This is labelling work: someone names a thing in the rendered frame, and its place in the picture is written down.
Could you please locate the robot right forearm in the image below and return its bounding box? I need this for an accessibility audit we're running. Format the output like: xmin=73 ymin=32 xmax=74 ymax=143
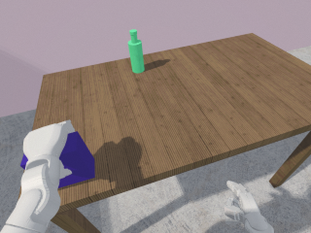
xmin=243 ymin=213 xmax=274 ymax=233

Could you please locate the robot left hand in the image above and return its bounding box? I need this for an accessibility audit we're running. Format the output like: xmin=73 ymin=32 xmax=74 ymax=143
xmin=22 ymin=119 xmax=76 ymax=179

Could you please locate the robot left forearm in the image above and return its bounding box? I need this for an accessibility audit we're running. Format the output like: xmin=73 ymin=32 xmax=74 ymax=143
xmin=0 ymin=155 xmax=61 ymax=233

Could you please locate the sponge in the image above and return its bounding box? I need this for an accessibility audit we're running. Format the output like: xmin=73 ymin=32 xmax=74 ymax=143
xmin=20 ymin=131 xmax=95 ymax=188

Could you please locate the table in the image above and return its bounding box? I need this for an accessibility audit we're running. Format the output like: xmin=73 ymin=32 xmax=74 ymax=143
xmin=18 ymin=33 xmax=311 ymax=233

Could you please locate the robot right hand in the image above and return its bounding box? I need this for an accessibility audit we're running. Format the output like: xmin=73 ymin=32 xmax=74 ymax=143
xmin=224 ymin=181 xmax=260 ymax=224

